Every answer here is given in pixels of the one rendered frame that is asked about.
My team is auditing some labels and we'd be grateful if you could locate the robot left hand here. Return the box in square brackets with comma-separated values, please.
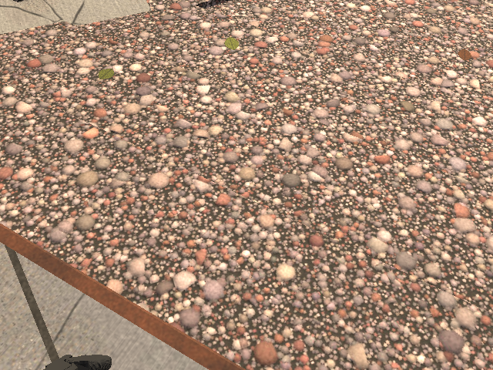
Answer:
[43, 355, 112, 370]

